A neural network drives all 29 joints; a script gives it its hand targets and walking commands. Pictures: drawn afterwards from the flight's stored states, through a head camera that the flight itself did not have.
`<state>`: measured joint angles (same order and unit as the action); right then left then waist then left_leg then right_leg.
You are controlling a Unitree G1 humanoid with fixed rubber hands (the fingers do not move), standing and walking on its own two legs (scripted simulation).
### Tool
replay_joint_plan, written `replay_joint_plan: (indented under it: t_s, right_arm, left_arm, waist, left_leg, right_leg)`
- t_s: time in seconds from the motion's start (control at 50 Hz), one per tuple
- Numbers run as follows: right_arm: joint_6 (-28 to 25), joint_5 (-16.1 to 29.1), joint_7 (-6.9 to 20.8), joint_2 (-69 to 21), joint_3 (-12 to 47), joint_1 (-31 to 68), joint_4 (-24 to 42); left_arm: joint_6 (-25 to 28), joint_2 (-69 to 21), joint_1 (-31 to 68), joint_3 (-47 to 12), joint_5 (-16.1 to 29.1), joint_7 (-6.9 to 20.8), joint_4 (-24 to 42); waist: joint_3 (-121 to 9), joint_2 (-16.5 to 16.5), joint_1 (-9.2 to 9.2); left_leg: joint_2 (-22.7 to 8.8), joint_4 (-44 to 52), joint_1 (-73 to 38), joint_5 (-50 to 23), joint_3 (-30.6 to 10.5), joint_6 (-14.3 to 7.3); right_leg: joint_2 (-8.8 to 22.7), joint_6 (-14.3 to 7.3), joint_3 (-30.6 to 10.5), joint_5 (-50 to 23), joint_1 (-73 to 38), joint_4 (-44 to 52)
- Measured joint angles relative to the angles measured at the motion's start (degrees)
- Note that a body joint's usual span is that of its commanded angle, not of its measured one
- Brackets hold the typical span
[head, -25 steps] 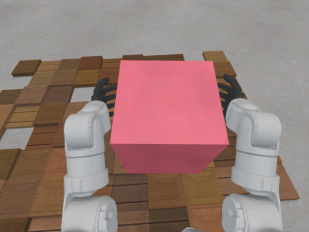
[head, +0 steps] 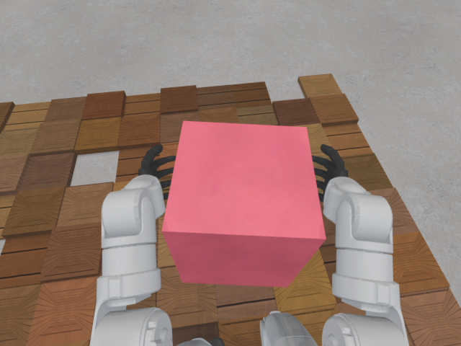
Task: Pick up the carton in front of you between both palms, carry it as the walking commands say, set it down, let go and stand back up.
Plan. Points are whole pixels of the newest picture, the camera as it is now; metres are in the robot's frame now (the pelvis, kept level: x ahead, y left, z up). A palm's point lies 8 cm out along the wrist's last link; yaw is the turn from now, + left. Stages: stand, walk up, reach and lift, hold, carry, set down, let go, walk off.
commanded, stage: carry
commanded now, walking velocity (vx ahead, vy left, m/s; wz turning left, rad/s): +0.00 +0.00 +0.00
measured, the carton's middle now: (239, 211) +0.34 -0.01 +0.00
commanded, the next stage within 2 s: none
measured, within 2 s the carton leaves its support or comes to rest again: neither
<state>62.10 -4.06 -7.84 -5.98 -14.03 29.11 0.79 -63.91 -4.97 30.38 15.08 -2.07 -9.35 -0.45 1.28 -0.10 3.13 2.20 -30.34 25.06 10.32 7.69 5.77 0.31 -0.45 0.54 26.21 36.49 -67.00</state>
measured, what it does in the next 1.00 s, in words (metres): walks ahead: right foot, then left foot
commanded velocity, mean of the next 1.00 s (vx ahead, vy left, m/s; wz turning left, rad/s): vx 0.32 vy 0.00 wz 0.00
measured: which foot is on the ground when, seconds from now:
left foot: down 0.00-0.18, up 0.20-0.30, down 0.32-0.68, up 0.70-0.90, down 0.92-1.00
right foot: up 0.00-0.16, down 0.18-0.94, up 0.96-1.00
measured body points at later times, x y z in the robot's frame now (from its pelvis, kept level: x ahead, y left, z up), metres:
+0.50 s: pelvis +0.19 +0.00 +0.01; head +0.20 +0.00 +0.46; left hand +0.53 +0.17 +0.12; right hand +0.55 -0.13 +0.13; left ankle +0.12 +0.09 -0.74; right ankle +0.20 -0.09 -0.72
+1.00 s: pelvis +0.38 +0.05 +0.01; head +0.35 +0.05 +0.46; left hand +0.65 +0.20 +0.10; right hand +0.65 -0.10 +0.10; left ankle +0.43 +0.14 -0.72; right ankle +0.24 -0.08 -0.66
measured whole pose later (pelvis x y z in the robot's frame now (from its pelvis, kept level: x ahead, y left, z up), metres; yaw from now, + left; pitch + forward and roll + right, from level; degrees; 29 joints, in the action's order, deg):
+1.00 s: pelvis +0.38 +0.05 +0.01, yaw -1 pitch +3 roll +1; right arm 66.8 -3.6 -6.3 -7.5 -5.0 6.9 20.0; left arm -69.6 -7.4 6.3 6.3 -3.1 -8.4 21.8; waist -8.0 -1.2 -0.4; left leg -1.9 -31.8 22.8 11.6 11.1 -3.3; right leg 4.1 0.5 2.2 24.7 15.3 -54.7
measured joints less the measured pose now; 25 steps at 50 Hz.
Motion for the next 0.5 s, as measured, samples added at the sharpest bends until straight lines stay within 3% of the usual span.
replay_joint_plan:
  t_s: [0.08,0.18,0.22,0.26,0.34,0.42,0.5]
  right_arm:
    - [-1.44,2.35,-0.48,-0.27,0.1,-2.26,3.92]
    - [-2.8,4.2,-0.48,0.48,1.1,-2.0,7.64]
    - [-3.0,4.9,-0.46,2.01,1.76,-0.74,7.78]
    - [-2.37,4.9,-0.48,2.63,2.11,-0.82,8.19]
    - [-0.07,4.31,-0.49,1.58,1.58,-0.64,9.23]
    - [1.1,2.47,-0.31,0.54,1.04,-0.23,8.88]
    - [1.92,0.51,-0.07,0.08,0.88,-0.54,5.41]
  left_arm:
    - [1.52,-2.71,-3.48,0.28,-1.1,0.77,5.79]
    - [3.74,-3.27,-5.74,-1.12,-1.22,0.94,11.41]
    - [4.73,-3.06,-5.14,-1.83,-1.58,0.95,11.67]
    - [4.29,-2.66,-4.81,-2.53,-1.61,0.88,11.41]
    - [1.84,-2.5,-5.14,-2.31,-1.25,0.6,12.88]
    - [0.17,-0.8,-3.53,-2.54,-0.28,0.58,11.09]
    - [-1.4,0.9,-1.9,-2.75,0.34,0.57,5.89]
  waist:
    - [3.6,0.46,1.24]
    - [3.65,1.1,0.25]
    - [4.0,3.44,-0.8]
    - [3.66,3.16,-1.48]
    - [1.97,1.28,-3.27]
    - [-1.52,0.52,-4.24]
    - [-5.4,0.39,-4.63]
  left_leg:
    - [-0.71,1.38,-4.39,2.81,0.02,-0.31]
    - [-1.28,-4.23,-7.19,10.28,-0.23,1.3]
    - [-2.6,-9.85,-5.64,15.34,-2.87,-0.67]
    - [-2.45,-8.9,-5.32,18.34,-4.88,-2.39]
    - [-2.7,4.57,-9.77,9.2,-5.15,-3.37]
    - [-2.17,11.4,-14.6,10.94,-4.87,-5.11]
    - [-1.85,9.57,-16.02,14.54,-5.42,-6.51]
  right_leg:
    - [0.83,-0.8,1.98,-8.31,1.57,18.8]
    - [-0.41,-2.81,4.96,-26.36,-7.18,38.44]
    - [-2.06,-4.24,6.05,-23.68,-7.56,36.73]
    - [-1.94,-5.05,6.57,-22.85,-8.76,37.01]
    - [-1.18,-4.49,6.38,-21.77,-11.97,38.68]
    - [-0.61,-3.54,6.72,-19.18,-13.21,37.64]
    - [-0.09,-2.88,7.09,-14.52,-14.2,34.15]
